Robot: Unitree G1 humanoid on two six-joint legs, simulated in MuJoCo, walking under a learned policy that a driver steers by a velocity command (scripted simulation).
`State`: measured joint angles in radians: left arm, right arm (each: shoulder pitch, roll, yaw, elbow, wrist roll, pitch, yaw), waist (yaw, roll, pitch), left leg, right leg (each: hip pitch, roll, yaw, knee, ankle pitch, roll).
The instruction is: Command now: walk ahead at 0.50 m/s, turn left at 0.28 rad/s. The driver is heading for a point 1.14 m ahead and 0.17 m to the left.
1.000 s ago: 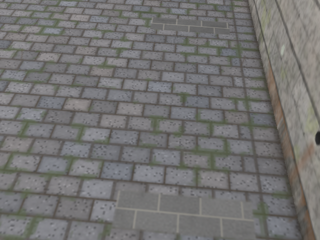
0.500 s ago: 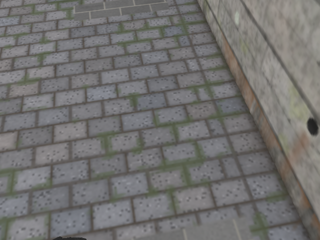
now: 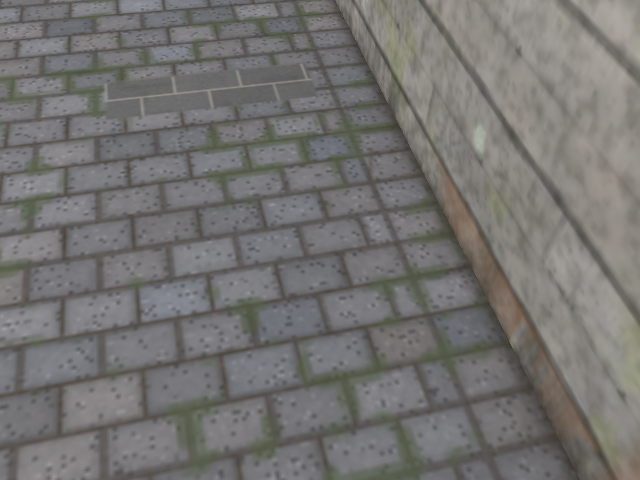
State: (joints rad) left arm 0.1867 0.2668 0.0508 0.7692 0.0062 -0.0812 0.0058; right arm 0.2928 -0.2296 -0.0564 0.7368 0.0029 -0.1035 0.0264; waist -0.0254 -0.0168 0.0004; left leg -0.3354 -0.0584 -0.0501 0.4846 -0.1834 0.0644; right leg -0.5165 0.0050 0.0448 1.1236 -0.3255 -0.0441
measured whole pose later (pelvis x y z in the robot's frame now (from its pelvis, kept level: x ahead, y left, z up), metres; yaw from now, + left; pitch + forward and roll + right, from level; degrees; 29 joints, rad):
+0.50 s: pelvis +0.25 -0.01 +0.01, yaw +16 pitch +2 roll -1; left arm 0.18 0.25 0.06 0.77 0.01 -0.10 -0.01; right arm 0.29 -0.29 -0.08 0.71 0.03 -0.03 -0.01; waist 0.01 0.04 0.00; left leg -0.51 0.01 -0.07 1.13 -0.36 0.01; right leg -0.21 0.03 -0.02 0.34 -0.18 -0.02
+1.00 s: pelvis +0.47 +0.14 +0.00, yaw +18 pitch +1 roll +0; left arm 0.24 0.30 0.06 0.82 -0.03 -0.04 -0.01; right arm 0.26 -0.25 -0.05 0.70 -0.01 -0.09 0.03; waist 0.00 -0.04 0.03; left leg -0.23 -0.02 0.11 0.39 -0.18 0.06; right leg -0.58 -0.09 0.06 1.13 -0.28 0.00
